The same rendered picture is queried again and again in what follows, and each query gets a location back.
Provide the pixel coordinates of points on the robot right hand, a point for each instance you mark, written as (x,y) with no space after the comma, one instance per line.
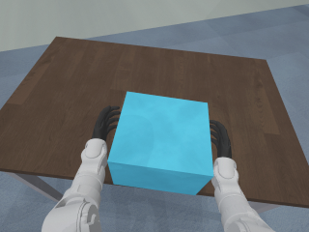
(222,141)

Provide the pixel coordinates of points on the right robot forearm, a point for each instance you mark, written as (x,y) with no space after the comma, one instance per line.
(230,200)

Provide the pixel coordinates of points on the robot left upper arm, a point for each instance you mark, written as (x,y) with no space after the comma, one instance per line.
(79,217)

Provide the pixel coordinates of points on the table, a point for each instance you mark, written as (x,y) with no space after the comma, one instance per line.
(47,121)

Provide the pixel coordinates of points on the robot right upper arm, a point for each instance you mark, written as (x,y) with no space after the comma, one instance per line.
(244,226)

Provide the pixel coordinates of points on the robot left hand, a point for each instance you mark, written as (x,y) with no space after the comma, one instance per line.
(102,128)

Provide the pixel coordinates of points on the carton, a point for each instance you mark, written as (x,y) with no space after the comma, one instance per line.
(162,143)

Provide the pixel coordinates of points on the left robot forearm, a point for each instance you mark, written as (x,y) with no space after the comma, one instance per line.
(88,181)

